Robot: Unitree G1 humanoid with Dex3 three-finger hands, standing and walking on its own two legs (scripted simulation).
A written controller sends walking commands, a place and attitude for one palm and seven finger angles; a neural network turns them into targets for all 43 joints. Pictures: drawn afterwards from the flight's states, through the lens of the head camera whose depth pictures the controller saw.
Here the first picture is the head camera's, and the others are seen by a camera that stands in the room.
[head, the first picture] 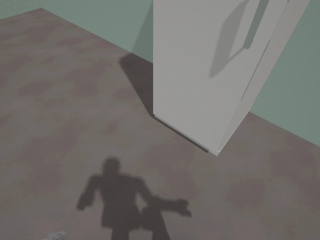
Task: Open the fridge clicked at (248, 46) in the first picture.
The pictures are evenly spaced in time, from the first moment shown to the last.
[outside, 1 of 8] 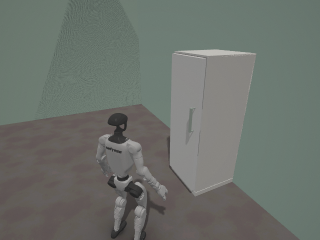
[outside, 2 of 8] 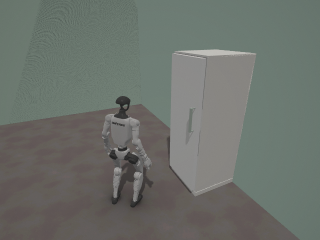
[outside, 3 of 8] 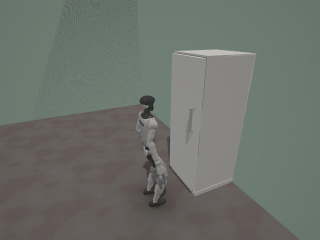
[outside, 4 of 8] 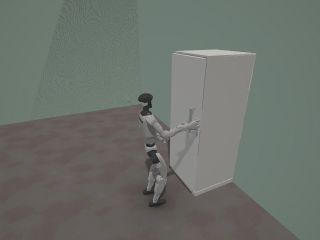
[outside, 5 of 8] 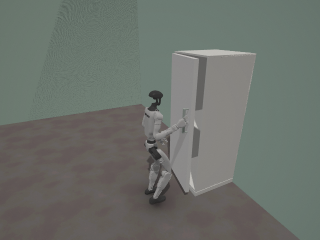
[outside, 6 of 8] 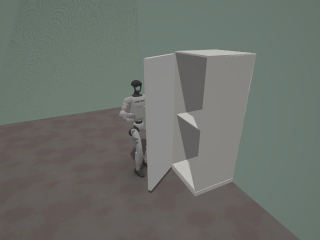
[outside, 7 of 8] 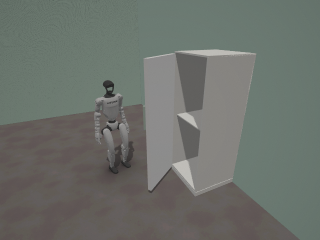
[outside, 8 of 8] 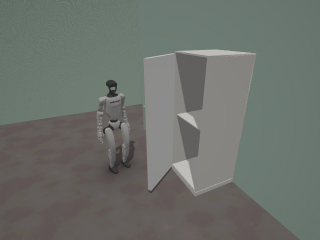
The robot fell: no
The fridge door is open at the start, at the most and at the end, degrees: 0 59 55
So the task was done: yes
